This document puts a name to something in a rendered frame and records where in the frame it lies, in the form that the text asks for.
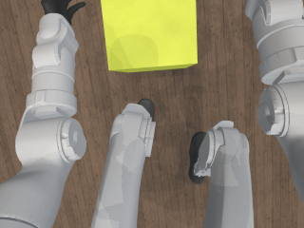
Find robot right upper arm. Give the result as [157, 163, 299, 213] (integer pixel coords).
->
[256, 81, 304, 205]

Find robot left hand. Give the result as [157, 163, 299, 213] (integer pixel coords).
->
[41, 0, 86, 25]

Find carton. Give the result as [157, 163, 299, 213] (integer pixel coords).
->
[101, 0, 198, 73]

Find left robot shin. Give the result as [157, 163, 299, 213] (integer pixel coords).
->
[109, 104, 150, 142]

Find right robot shin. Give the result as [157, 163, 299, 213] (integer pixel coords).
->
[194, 120, 250, 177]

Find robot left upper arm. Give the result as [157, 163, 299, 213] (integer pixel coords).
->
[0, 116, 86, 228]

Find robot shin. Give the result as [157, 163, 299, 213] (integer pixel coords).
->
[109, 104, 150, 142]
[194, 120, 250, 177]

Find right robot forearm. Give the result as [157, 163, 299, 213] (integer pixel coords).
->
[244, 0, 304, 86]

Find left robot forearm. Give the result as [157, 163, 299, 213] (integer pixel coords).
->
[15, 13, 79, 161]

